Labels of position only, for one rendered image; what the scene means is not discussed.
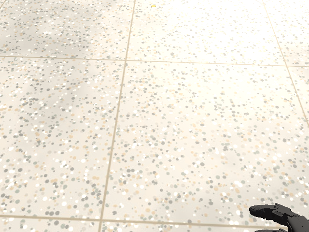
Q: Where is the right robot hand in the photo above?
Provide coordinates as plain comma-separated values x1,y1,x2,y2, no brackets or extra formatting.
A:
249,203,309,232

